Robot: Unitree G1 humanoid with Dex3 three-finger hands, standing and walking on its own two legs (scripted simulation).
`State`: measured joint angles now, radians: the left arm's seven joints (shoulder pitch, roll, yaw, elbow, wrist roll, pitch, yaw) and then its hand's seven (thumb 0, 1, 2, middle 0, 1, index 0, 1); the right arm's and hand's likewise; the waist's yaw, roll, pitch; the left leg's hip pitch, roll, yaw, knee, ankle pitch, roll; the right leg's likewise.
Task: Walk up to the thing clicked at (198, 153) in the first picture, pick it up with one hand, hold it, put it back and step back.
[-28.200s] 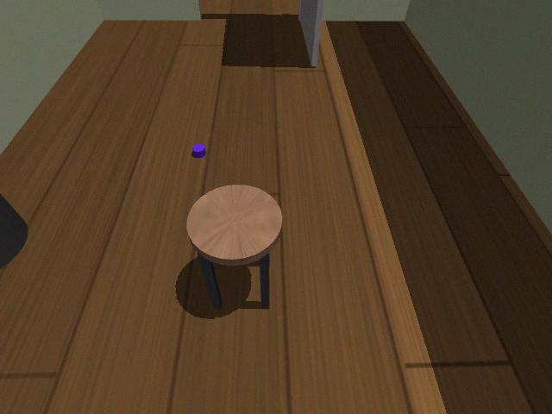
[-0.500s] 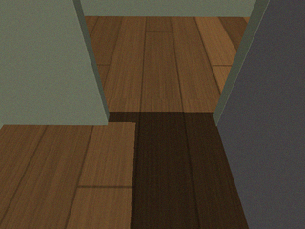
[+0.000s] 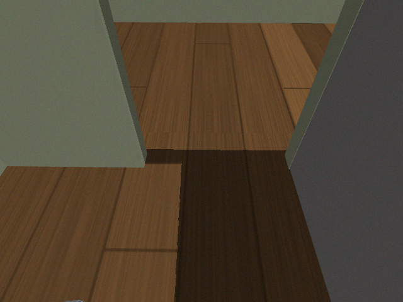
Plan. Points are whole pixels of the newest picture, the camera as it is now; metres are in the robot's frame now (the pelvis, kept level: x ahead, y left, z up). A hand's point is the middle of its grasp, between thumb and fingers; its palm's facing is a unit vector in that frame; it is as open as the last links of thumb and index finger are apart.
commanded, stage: stand
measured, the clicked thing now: out of the picture -0.88 +0.17 -0.76
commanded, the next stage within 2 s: none
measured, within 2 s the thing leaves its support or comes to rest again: neither
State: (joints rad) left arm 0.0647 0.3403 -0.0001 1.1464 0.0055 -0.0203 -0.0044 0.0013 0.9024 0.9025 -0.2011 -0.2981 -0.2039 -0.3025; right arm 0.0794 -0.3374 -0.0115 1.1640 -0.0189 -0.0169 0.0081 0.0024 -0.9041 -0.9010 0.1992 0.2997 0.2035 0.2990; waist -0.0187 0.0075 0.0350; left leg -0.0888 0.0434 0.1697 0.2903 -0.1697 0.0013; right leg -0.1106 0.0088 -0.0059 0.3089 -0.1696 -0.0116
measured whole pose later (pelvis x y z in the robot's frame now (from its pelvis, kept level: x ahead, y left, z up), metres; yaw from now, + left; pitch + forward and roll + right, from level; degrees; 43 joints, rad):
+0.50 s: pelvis +0.01 +0.00 +0.00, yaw +1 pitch -2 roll +0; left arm 0.09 0.34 0.00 1.15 0.01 -0.02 0.00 0.00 0.90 0.90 -0.20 -0.30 -0.20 -0.30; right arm 0.08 -0.34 -0.01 1.16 -0.02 -0.01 0.01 0.00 -0.90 -0.90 0.20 0.30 0.20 0.30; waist -0.01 0.00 0.03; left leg -0.08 0.04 0.15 0.28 -0.17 0.00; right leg -0.09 0.00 -0.02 0.29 -0.17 -0.01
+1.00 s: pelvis +0.00 +0.00 +0.00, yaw +2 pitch -2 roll +0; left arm 0.10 0.35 -0.01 1.15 0.01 -0.01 0.00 0.00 0.90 0.90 -0.20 -0.30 -0.20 -0.30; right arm 0.10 -0.34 -0.01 1.16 -0.02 -0.01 0.01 0.00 -0.90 -0.90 0.20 0.30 0.20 0.30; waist -0.01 0.00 0.03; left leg -0.07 0.03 0.14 0.27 -0.16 0.01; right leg -0.08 0.00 -0.03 0.29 -0.17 -0.01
